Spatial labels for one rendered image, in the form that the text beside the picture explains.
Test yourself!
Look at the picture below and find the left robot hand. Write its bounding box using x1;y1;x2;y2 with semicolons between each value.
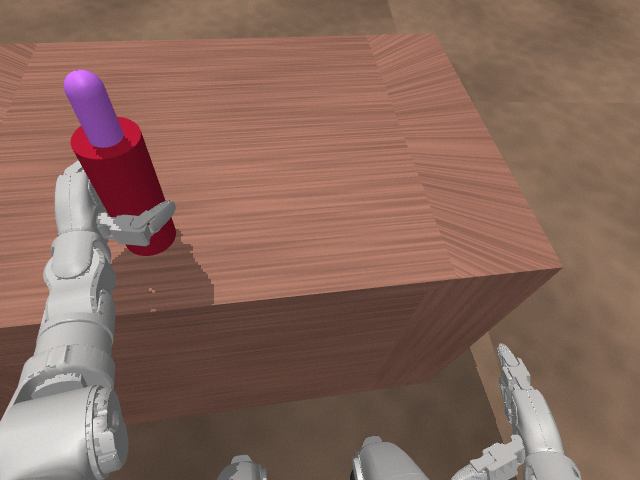
54;158;176;246

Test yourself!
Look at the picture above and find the right robot hand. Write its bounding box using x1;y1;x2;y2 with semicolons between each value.
451;343;565;480

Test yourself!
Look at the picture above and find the left robot arm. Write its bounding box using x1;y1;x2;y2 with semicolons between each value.
0;231;129;480

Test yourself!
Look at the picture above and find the bottle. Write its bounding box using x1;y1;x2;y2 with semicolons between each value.
64;70;176;256

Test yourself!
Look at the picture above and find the right robot arm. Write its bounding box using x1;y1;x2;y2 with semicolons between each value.
523;451;581;480

